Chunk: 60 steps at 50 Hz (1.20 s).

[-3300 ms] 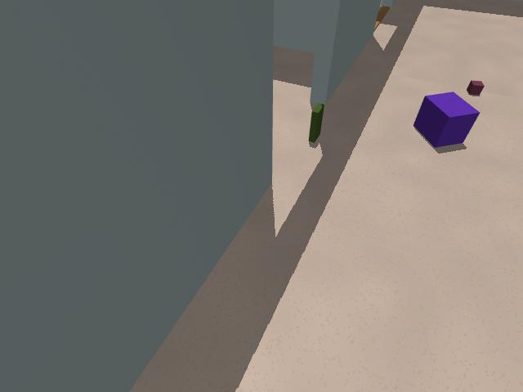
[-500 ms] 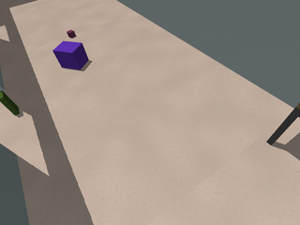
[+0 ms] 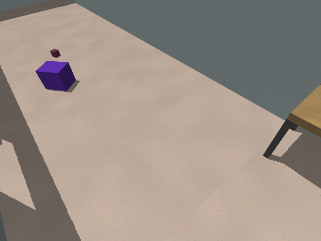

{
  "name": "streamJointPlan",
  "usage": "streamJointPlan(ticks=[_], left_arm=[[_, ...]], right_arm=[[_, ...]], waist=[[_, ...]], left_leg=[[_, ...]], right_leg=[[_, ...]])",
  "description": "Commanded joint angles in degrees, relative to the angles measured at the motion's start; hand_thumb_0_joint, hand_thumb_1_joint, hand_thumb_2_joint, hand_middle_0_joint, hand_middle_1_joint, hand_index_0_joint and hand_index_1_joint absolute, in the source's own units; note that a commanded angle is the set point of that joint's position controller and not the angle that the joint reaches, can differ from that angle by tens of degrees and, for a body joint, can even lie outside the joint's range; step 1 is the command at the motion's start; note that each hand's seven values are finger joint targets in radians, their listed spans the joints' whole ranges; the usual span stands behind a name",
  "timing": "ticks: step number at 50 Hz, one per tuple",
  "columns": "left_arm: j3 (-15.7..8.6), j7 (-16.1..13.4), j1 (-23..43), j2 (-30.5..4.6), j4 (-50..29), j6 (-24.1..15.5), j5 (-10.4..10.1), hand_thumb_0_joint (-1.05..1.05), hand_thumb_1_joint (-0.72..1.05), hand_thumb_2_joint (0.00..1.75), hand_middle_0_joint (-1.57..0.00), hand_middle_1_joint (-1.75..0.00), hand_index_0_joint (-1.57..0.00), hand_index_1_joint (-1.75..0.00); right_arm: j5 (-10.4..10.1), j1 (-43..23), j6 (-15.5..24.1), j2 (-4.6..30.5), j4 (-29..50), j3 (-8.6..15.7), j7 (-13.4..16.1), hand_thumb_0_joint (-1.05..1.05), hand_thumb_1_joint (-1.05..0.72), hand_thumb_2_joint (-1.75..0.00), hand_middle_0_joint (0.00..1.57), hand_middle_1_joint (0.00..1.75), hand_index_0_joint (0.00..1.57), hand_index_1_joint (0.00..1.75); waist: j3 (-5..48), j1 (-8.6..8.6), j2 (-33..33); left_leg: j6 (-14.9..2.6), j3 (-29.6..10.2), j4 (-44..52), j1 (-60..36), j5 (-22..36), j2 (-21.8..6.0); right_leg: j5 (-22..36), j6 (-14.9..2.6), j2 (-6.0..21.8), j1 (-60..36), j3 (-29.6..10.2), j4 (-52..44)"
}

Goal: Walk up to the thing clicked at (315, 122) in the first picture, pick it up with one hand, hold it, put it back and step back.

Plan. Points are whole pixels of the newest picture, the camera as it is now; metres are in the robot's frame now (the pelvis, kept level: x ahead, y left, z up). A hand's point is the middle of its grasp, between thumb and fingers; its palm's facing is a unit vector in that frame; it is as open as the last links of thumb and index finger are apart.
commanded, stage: walk up
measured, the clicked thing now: out of the picture +1.05 +1.46 -0.66
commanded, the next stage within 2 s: stand in 0.14 s
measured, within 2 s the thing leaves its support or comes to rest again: neither
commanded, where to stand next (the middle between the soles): +0.07 +0.03 m, yaw +2 degrees
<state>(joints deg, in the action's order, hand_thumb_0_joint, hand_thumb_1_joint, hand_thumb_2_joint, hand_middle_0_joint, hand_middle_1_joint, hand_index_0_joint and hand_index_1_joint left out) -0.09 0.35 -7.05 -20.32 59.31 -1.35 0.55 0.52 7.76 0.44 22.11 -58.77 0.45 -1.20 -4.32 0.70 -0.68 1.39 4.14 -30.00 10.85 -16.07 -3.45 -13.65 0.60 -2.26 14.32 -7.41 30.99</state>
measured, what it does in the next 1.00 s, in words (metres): stands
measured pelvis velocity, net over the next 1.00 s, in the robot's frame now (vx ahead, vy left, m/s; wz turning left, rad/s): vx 0.01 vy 0.01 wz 0.05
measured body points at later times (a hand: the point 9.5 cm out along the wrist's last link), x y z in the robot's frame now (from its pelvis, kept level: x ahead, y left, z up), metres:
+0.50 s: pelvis +0.01 +0.01 +0.01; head +0.01 +0.01 +0.46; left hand +0.09 +0.31 -0.12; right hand +0.09 -0.29 -0.12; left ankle +0.00 +0.14 -0.73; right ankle +0.04 -0.13 -0.73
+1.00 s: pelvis +0.01 +0.01 +0.01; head +0.02 +0.01 +0.46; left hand +0.07 +0.31 -0.12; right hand +0.10 -0.29 -0.12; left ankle +0.00 +0.14 -0.73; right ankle +0.04 -0.13 -0.73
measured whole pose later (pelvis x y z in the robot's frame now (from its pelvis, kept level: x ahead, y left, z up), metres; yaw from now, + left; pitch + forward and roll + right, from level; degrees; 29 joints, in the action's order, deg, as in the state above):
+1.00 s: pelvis +0.01 +0.01 +0.01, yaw +3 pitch -2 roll +0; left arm 0.7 0.0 -6.4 -19.9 65.3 -1.0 0.6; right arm 0.8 5.4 0.2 20.2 -65.6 0.9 -1.0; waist -3.2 0.4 -0.1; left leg 1.2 1.9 -19.3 6.2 -10.8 -1.8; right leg -9.3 1.3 -0.2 8.3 -5.1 19.9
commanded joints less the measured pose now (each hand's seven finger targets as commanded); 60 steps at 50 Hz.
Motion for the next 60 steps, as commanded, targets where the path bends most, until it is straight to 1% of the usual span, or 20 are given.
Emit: streamJointPlan(ticks=[1, 6, 7, 9, 11, 14, 18, 21, 24, 26, 29, 34, 40, 42, 46, 50, 51, 54, 58, 60], left_arm=[[-2.78, -0.79, 3.96, -12.65, -2.52, -1.40, -0.45, 0.00, 0.90, 0.90, -0.20, -0.30, -0.20, -0.30], [-2.68, -0.72, 4.22, -12.23, -1.00, -1.03, -0.53, 0.00, 0.90, 0.90, -0.20, -0.30, -0.20, -0.30], [-2.14, -0.62, 4.64, -12.76, 0.01, -1.08, -0.27, 0.00, 0.90, 0.90, -0.20, -0.30, -0.20, -0.30], [-2.09, -0.53, 4.56, -12.26, 0.50, -1.07, -0.43, 0.00, 0.90, 0.90, -0.20, -0.30, -0.20, -0.30], [-1.82, -0.60, 3.60, -11.80, 1.27, -1.03, -0.37, 0.00, 0.90, 0.90, -0.20, -0.30, -0.20, -0.30], [-1.87, -0.80, 4.75, -12.17, 1.67, -1.00, -0.55, 0.00, 0.90, 0.90, -0.20, -0.30, -0.20, -0.30], [-1.80, -0.91, 4.84, -12.14, 2.53, -0.73, -0.51, 0.00, 0.90, 0.90, -0.20, -0.30, -0.20, -0.30], [-1.76, -0.78, 4.76, -11.95, 2.83, -0.53, -0.37, 0.00, 0.90, 0.90, -0.20, -0.30, -0.20, -0.30], [-1.80, -0.71, 4.49, -11.90, 3.09, -0.57, -0.15, 0.00, 0.90, 0.90, -0.20, -0.30, -0.20, -0.30], [-1.82, -0.70, 4.12, -11.99, 3.24, -0.68, -0.03, 0.00, 0.90, 0.90, -0.20, -0.30, -0.20, -0.30], [-1.94, -0.74, 4.62, -12.56, 3.02, -0.86, 0.01, 0.00, 0.90, 0.90, -0.20, -0.30, -0.20, -0.30], [-1.61, -0.87, 3.71, -11.99, 2.84, -1.13, -0.16, 0.00, 0.90, 0.90, -0.20, -0.30, -0.20, -0.30], [-1.55, -1.08, 3.54, -12.25, 2.86, -0.98, -0.24, 0.00, 0.90, 0.90, -0.20, -0.30, -0.20, -0.30], [-1.49, -1.08, 3.12, -12.30, 2.96, -0.79, -0.13, 0.00, 0.90, 0.90, -0.20, -0.30, -0.20, -0.30], [-1.58, -1.05, 2.91, -12.29, 2.64, -0.92, -0.17, 0.00, 0.90, 0.90, -0.20, -0.30, -0.20, -0.30], [-1.54, -0.96, 2.42, -12.05, 2.86, -0.79, -0.28, 0.00, 0.90, 0.90, -0.20, -0.30, -0.20, -0.30], [-1.70, -1.04, 2.95, -12.73, 2.85, -0.71, -0.15, 0.00, 0.90, 0.90, -0.20, -0.30, -0.20, -0.30], [-1.83, -1.05, 2.99, -12.76, 2.50, -0.74, -0.11, 0.00, 0.90, 0.90, -0.20, -0.30, -0.20, -0.30], [-1.71, -1.06, 2.91, -12.16, 2.35, -0.94, -0.20, 0.00, 0.90, 0.90, -0.20, -0.30, -0.20, -0.30], [-1.83, -1.11, 3.00, -12.36, 2.41, -0.81, -0.19, 0.00, 0.90, 0.90, -0.20, -0.30, -0.20, -0.30]], right_arm=[[-0.34, -3.09, 1.36, 11.49, 2.33, 2.71, 0.73, 0.00, -0.90, -0.90, 0.20, 0.30, 0.20, 0.30], [-0.24, -3.79, 1.35, 11.69, 0.68, 2.94, 0.73, 0.00, -0.90, -0.90, 0.20, 0.30, 0.20, 0.30], [-0.24, -3.88, 1.34, 10.48, 0.22, 2.55, 0.85, 0.00, -0.90, -0.90, 0.20, 0.30, 0.20, 0.30], [-0.14, -4.29, 1.55, 10.94, -0.42, 2.60, 1.01, 0.00, -0.90, -0.90, 0.20, 0.30, 0.20, 0.30], [-0.15, -4.84, 1.76, 11.41, -1.17, 2.78, 1.15, 0.00, -0.90, -0.90, 0.20, 0.30, 0.20, 0.30], [-0.20, -3.58, 1.73, 10.91, -2.31, 2.61, 1.34, 0.00, -0.90, -0.90, 0.20, 0.30, 0.20, 0.30], [-0.01, -4.57, 1.57, 10.35, -2.90, 2.44, 1.32, 0.00, -0.90, -0.90, 0.20, 0.30, 0.20, 0.30], [0.19, -5.09, 1.48, 10.51, -3.19, 2.52, 1.26, 0.00, -0.90, -0.90, 0.20, 0.30, 0.20, 0.30], [0.14, -5.17, 1.54, 10.39, -3.27, 2.64, 1.26, 0.00, -0.90, -0.90, 0.20, 0.30, 0.20, 0.30], [0.08, -5.32, 1.48, 10.42, -3.31, 2.75, 1.17, 0.00, -0.90, -0.90, 0.20, 0.30, 0.20, 0.30], [0.07, -4.72, 1.44, 10.06, -3.39, 2.77, 1.09, 0.00, -0.90, -0.90, 0.20, 0.30, 0.20, 0.30], [-0.06, -5.09, 1.42, 10.14, -3.30, 2.73, 1.03, 0.00, -0.90, -0.90, 0.20, 0.30, 0.20, 0.30], [-0.08, -4.89, 1.07, 10.13, -3.55, 2.65, 1.09, 0.00, -0.90, -0.90, 0.20, 0.30, 0.20, 0.30], [-0.10, -4.90, 0.93, 9.97, -3.67, 2.57, 1.05, 0.00, -0.90, -0.90, 0.20, 0.30, 0.20, 0.30], [-0.12, -4.57, 0.92, 10.51, -3.67, 2.78, 1.05, 0.00, -0.90, -0.90, 0.20, 0.30, 0.20, 0.30], [-0.07, -5.00, 0.86, 10.35, -3.81, 2.63, 0.97, 0.00, -0.90, -0.90, 0.20, 0.30, 0.20, 0.30], [-0.12, -4.25, 0.83, 9.72, -3.67, 2.62, 0.96, 0.00, -0.90, -0.90, 0.20, 0.30, 0.20, 0.30], [-0.02, -4.43, 0.87, 9.79, -3.58, 2.59, 0.98, 0.00, -0.90, -0.90, 0.20, 0.30, 0.20, 0.30], [-0.19, -4.23, 1.12, 10.20, -3.46, 2.55, 1.07, 0.00, -0.90, -0.90, 0.20, 0.30, 0.20, 0.30], [-0.20, -4.26, 1.08, 10.33, -3.38, 2.66, 1.21, 0.00, -0.90, -0.90, 0.20, 0.30, 0.20, 0.30]], waist=[[5.03, 0.03, 2.89], [5.31, -0.23, 2.55], [6.47, 0.40, 3.17], [6.52, 0.05, 1.93], [8.03, -0.21, 0.99], [8.76, 0.14, 1.39], [6.48, -0.11, 0.19], [4.89, -0.33, -1.23], [4.82, -0.30, -0.92], [3.57, -0.16, -0.53], [4.44, 0.21, 1.14], [6.85, 0.15, 1.69], [6.63, 0.28, 1.34], [5.29, 0.04, 1.73], [6.65, 0.00, 0.95], [4.45, -0.37, 0.56], [4.70, 0.12, 1.91], [4.70, -0.12, 1.38], [7.04, -0.15, 0.31], [6.71, -0.10, 0.65]], left_leg=[[-4.01, -5.15, 7.35, -2.90, -0.23, -3.82], [-3.91, -5.36, 9.64, -4.45, -0.14, -4.34], [-3.31, -6.86, 11.58, -3.54, 1.05, -4.55], [-3.09, -6.86, 12.25, -4.77, 4.64, -4.78], [-2.91, -6.75, 11.50, -7.49, 10.78, -5.12], [-2.73, -6.28, 12.12, -7.48, 13.93, -5.02], [-2.44, -6.31, 13.93, -5.76, 9.93, -4.69], [-2.29, -6.96, 15.85, -3.88, 4.09, -4.61], [-2.36, -7.17, 16.08, -4.40, 4.44, -4.74], [-2.30, -7.39, 16.26, -4.32, 0.88, -4.43], [-2.40, -7.40, 15.69, -5.43, 2.84, -4.45], [-2.41, -6.83, 13.73, -8.39, 9.95, -4.52], [-2.49, -6.77, 13.89, -7.35, 8.69, -4.39], [-2.29, -6.92, 14.46, -6.65, 6.13, -4.13], [-2.51, -6.75, 13.97, -7.53, 8.35, -4.41], [-2.39, -6.96, 14.71, -5.77, 5.08, -4.00], [-2.30, -7.13, 14.94, -5.10, 4.96, -3.93], [-2.37, -7.23, 14.84, -4.92, 5.42, -3.91], [-2.49, -7.26, 13.56, -6.72, 12.78, -4.41], [-2.49, -7.12, 13.90, -6.53, 11.48, -4.19]], right_leg=[[6.22, -3.75, 6.02, 0.71, -7.02, -8.73], [6.45, -3.17, 5.76, 0.16, -6.30, -9.43], [7.39, -2.53, 7.11, -2.01, -4.68, -10.77], [11.03, -2.06, 7.07, -2.92, -4.46, -10.43], [15.66, -1.85, 7.03, -3.50, -3.01, -9.86], [18.94, -1.81, 7.64, -5.70, -2.68, -9.91], [14.83, -1.50, 7.47, -5.72, -2.42, -11.44], [9.50, -1.48, 7.23, -5.10, -2.22, -12.63], [9.74, -1.54, 7.43, -4.74, -2.15, -12.97], [6.76, -1.31, 7.15, -3.26, -1.98, -13.81], [7.07, -1.61, 7.71, -3.25, -2.37, -14.32], [13.95, -1.48, 8.33, -4.02, -1.91, -13.76], [13.02, -1.48, 8.43, -4.99, -1.72, -14.08], [9.53, -1.54, 8.16, -3.79, -1.67, -14.85], [12.07, -1.71, 8.44, -4.58, -1.82, -14.35], [8.66, -1.54, 8.15, -3.96, -1.77, -15.00], [7.48, -1.66, 7.98, -4.48, -1.47, -14.79], [7.48, -1.68, 8.06, -4.73, -1.49, -14.88], [16.04, -1.57, 8.65, -7.19, -1.07, -13.59], [14.87, -1.53, 8.45, -6.95, -0.82, -13.63]])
